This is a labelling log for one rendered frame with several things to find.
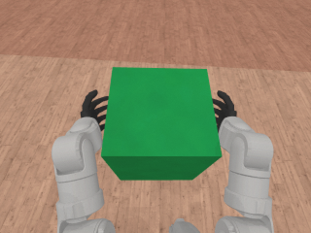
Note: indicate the right robot forearm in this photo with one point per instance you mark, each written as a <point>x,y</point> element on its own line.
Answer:
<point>250,158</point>

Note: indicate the robot right thigh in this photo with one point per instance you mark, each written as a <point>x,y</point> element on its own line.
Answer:
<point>183,227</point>

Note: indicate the robot left hand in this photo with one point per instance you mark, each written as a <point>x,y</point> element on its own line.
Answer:
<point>88,108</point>

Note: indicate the robot right hand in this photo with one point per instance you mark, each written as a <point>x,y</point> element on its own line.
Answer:
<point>226,108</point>

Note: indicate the right robot upper arm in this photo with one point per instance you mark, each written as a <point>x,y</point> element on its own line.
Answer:
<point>240,224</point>

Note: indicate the left robot forearm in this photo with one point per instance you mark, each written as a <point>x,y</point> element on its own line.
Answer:
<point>75,169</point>

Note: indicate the left robot upper arm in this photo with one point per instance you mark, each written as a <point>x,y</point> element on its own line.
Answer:
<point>97,225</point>

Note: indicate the robot right shin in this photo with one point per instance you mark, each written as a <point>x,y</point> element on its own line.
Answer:
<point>179,219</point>

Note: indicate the carton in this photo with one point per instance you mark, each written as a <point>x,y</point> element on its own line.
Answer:
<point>160,124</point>

